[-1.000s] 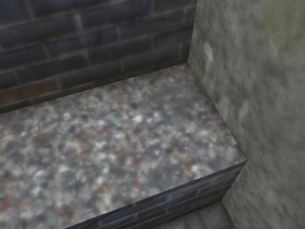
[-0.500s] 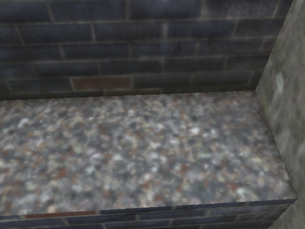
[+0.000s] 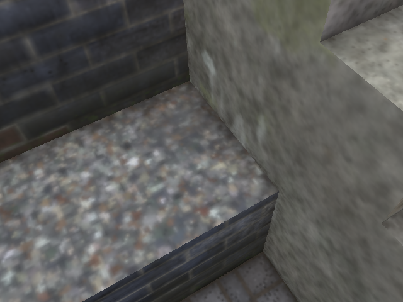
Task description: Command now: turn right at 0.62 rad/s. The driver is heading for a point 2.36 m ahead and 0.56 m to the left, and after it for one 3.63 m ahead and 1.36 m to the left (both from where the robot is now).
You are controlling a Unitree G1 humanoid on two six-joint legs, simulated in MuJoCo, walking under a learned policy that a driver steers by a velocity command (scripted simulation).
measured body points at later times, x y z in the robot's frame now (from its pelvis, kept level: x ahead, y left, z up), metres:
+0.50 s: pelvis +0.02 +0.03 +0.00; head +0.08 +0.05 +0.45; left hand +0.13 +0.33 -0.12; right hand +0.15 -0.24 -0.12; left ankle +0.03 +0.14 -0.74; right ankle +0.04 -0.10 -0.70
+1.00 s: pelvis +0.01 +0.01 +0.00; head +0.04 +0.03 +0.45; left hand -0.04 +0.29 -0.13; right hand +0.28 -0.13 -0.11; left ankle -0.07 +0.10 -0.74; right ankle +0.07 -0.09 -0.74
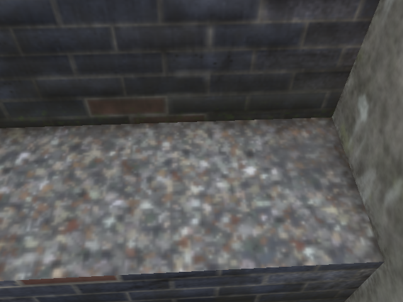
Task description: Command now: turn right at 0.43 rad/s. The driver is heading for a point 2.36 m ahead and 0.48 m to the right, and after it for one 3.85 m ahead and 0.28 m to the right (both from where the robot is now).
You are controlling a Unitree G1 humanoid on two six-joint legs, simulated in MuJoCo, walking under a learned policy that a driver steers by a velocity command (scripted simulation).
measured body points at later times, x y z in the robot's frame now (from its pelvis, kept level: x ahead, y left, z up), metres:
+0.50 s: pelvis +0.00 -0.01 +0.00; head +0.06 -0.05 +0.44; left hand +0.20 +0.22 -0.12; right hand +0.04 -0.34 -0.13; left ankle +0.08 +0.13 -0.67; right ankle -0.01 -0.10 -0.74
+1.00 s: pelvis +0.03 +0.02 +0.00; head +0.10 +0.01 +0.44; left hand +0.25 +0.24 -0.12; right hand +0.04 -0.27 -0.13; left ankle +0.09 +0.11 -0.74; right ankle -0.01 -0.10 -0.71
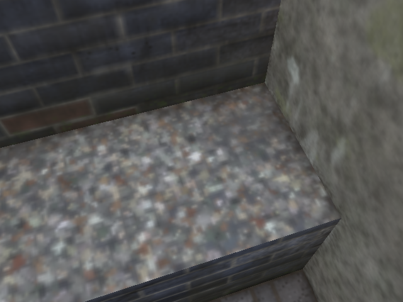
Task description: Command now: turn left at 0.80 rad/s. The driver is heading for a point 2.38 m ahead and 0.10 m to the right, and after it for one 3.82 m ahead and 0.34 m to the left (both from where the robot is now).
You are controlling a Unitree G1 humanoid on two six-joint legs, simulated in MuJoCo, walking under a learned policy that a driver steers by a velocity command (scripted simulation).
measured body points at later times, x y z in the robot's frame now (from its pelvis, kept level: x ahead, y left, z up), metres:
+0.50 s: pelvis -0.03 -0.01 +0.00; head +0.01 +0.00 +0.45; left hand +0.01 +0.27 -0.14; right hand +0.18 -0.23 -0.12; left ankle -0.09 +0.09 -0.74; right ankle -0.01 -0.11 -0.73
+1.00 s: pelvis -0.04 -0.04 +0.00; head +0.01 -0.08 +0.44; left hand +0.14 +0.21 -0.11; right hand +0.03 -0.35 -0.13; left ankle +0.00 +0.11 -0.66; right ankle -0.06 -0.12 -0.74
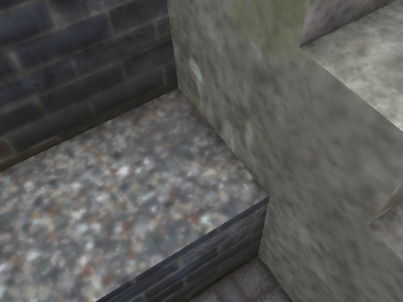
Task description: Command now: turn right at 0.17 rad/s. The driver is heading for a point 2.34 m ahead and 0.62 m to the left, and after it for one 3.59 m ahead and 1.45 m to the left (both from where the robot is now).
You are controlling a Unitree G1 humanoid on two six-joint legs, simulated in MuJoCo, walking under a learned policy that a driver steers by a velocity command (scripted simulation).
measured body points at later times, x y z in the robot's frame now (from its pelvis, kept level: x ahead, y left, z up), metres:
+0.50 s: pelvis +0.02 +0.02 +0.00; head +0.08 +0.05 +0.44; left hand +0.12 +0.33 -0.12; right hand +0.18 -0.24 -0.13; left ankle +0.00 +0.13 -0.74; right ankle +0.06 -0.10 -0.71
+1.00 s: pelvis +0.01 +0.01 +0.00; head +0.04 +0.03 +0.45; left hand -0.02 +0.30 -0.14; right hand +0.27 -0.15 -0.11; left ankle -0.07 +0.10 -0.74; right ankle +0.05 -0.09 -0.72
